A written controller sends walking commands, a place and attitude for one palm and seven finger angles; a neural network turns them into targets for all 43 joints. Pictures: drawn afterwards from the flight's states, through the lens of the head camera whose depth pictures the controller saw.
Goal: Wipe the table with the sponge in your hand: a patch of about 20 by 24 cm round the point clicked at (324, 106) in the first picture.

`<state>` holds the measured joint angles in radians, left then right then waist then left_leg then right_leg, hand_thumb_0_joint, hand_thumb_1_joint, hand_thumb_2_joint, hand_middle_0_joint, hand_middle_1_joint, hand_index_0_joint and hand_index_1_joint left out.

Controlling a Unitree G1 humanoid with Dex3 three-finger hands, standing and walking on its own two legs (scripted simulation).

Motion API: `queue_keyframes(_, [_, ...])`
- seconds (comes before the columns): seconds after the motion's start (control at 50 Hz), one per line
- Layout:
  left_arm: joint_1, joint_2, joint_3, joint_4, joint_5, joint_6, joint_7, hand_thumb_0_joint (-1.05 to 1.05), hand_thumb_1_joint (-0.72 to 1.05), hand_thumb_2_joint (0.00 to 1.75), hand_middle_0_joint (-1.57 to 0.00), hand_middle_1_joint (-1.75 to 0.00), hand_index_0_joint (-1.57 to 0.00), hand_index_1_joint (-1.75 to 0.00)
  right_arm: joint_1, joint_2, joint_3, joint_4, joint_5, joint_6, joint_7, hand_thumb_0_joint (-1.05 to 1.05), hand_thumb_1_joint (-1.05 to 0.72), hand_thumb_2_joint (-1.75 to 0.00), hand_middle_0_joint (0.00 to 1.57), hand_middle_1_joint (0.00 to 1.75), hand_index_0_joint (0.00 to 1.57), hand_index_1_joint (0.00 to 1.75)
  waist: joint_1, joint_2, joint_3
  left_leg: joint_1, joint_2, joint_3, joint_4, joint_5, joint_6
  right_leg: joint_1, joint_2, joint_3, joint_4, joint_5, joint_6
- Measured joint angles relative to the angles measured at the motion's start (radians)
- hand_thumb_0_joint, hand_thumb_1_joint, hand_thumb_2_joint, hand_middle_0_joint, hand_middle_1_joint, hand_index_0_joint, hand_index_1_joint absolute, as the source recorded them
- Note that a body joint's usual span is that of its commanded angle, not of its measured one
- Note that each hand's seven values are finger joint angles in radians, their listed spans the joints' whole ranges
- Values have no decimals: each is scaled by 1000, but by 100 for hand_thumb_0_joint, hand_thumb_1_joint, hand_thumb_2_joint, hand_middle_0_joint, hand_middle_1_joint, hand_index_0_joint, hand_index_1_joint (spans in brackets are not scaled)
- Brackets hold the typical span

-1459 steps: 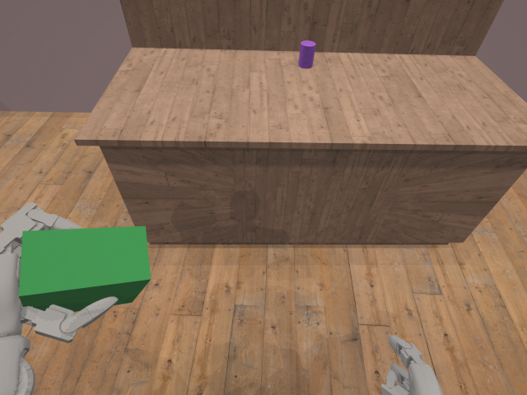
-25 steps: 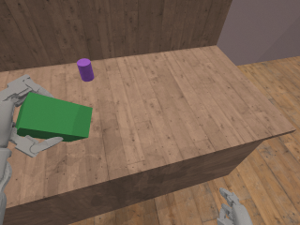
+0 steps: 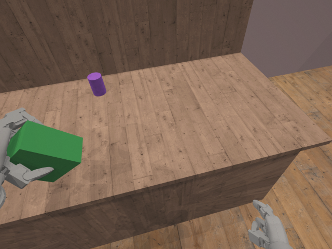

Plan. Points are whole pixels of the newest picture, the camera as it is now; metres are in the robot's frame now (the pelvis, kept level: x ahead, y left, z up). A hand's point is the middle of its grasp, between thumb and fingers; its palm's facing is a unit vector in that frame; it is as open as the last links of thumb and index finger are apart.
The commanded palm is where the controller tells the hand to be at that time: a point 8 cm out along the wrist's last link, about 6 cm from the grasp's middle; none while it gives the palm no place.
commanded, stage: turn the palm down, sponge in hand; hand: left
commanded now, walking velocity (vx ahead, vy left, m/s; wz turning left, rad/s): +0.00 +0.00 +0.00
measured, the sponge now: (50, 156) +0.25 +0.29 +0.12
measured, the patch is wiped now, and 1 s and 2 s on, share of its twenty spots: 0.00 0.00 0.00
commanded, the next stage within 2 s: move the sponge above the wiping area in 1.62 s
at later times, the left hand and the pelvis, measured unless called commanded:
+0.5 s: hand (40, 157) +0.25 +0.31 +0.13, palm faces +0.17 -0.39 -0.91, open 10.3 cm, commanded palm +0.21 +0.31 +0.18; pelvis +0.02 +0.02 +0.00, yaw -2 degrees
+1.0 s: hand (46, 160) +0.25 +0.31 +0.10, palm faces +0.01 -0.20 -0.98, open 10.3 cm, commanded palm +0.22 +0.32 +0.18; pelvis +0.02 +0.04 +0.02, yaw -2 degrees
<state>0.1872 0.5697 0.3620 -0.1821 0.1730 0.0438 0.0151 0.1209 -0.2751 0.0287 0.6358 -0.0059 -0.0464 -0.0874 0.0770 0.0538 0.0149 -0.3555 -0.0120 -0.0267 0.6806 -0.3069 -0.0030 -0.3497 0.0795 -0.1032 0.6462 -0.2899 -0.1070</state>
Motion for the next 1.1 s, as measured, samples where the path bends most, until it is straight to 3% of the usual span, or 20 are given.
queue_keyframes(0.06, [7, 28, -31, 27, 20, 39, -51, -1, -52, 104, -70, -132, -73, -132, -6, -1, 0, -11, 11, 18, -13, 1, -91, -90, 20, 30, 20, 30, -14, 17, 0, 3, 0, 12, -2, -4, -1, -7, 0, 12, 12, -7, 0])
queue_keyframes(0.14, [69, 38, -37, -32, 35, -5, -81, -1, -52, 104, -70, -132, -73, -132, 6, 11, -7, -27, 10, 27, -13, 1, -91, -90, 20, 30, 20, 30, -24, 1, -5, -4, 0, 31, -2, -14, -4, -29, 0, 31, 34, -20, -6])
queue_keyframes(0.2, [134, 35, -23, -121, 49, -54, -58, -1, -52, 104, -70, -132, -73, -132, 30, 18, -17, -35, 6, 29, -3, 1, -91, -90, 20, 30, 20, 30, -19, -19, -15, -10, 3, 40, 5, -27, -6, -41, 5, 42, 46, -30, -10])
queue_keyframes(0.26, [193, 33, -12, -189, 75, -65, -10, -1, -53, 104, -71, -132, -73, -132, 53, 12, -27, -42, 8, 34, 3, 1, -91, -90, 20, 30, 20, 30, -12, -23, -29, -15, 6, 46, 14, -40, -4, -47, 8, 48, 53, -39, -10])
queue_keyframes(0.36, [199, 33, -28, -175, 135, 29, 49, -1, -53, 104, -71, -132, -73, -132, 62, -13, -37, -48, 21, 56, -12, 1, -91, -90, 20, 30, 20, 30, -1, -1, -35, -21, -1, 46, 15, -44, 7, -50, 1, 49, 50, -41, -1])
queue_keyframes(0.44, [182, 27, -63, -135, 198, 104, 48, -1, -53, 104, -71, -132, -73, -132, 51, -17, -32, -56, 33, 63, -31, 1, -91, -90, 20, 30, 20, 30, 0, 9, -37, -20, -9, 46, -1, -32, 17, -49, -7, 50, 37, -33, 9])
queue_keyframes(0.54, [181, -7, -152, -158, 284, 103, 46, -1, -53, 104, -71, -132, -73, -132, 29, 1, -18, -61, 35, 50, -43, 2, -91, -90, 20, 30, 20, 30, -1, 9, -42, 2, -15, 48, -24, -22, 28, -25, -12, 54, 10, -20, 18])
queue_keyframes(0.64, [157, -2, -226, -169, 377, 106, 67, -1, -53, 104, -71, -132, -73, -132, 0, 25, 3, -58, 32, 55, -36, 1, -91, -90, 20, 30, 20, 30, 4, 6, -48, 37, -18, 54, -53, -11, 34, 10, -14, 62, -20, -7, 25])
queue_keyframes(0.76, [74, -1, -231, -106, 434, 230, 73, -1, -53, 104, -71, -132, -73, -132, -40, 28, 26, -49, 43, 87, -21, 1, -91, -90, 20, 30, 20, 30, 15, 23, -39, 85, -23, 57, -105, 14, 41, 60, -18, 68, -76, 20, 33])
queue_keyframes(0.86, [32, -28, -276, -63, 496, 314, 15, -1, -53, 104, -70, -132, -73, -132, -62, 16, 37, -44, 49, 101, -15, 1, -91, -90, 20, 30, 20, 30, 23, 39, -20, 116, -33, 52, -151, 41, 51, 94, -26, 66, -122, 44, 42])
queue_keyframes(0.96, [39, -55, -355, -68, 576, 269, -25, -1, -53, 104, -70, -132, -73, -132, -73, 17, 35, -31, 31, 94, -9, 1, -91, -90, 20, 30, 20, 30, 37, 35, -2, 139, -37, 57, -182, 55, 58, 114, -30, 73, -150, 58, 47])
queue_keyframes(1.04, [32, -47, -376, -71, 644, 208, 3, -1, -53, 104, -71, -132, -73, -132, -76, 28, 32, -5, 17, 91, 0, 1, -91, -90, 20, 30, 20, 30, 51, 24, -1, 156, -35, 61, -200, 58, 57, 130, -27, 79, -168, 64, 46])
queue_keyframes(1.1, [4, -41, -363, -52, 673, 220, 41, -1, -53, 104, -71, -132, -73, -132, -83, 32, 28, 17, 19, 97, 9, 1, -91, -90, 20, 30, 20, 30, 56, 24, -4, 167, -34, 60, -212, 61, 56, 143, -25, 80, -185, 70, 45])
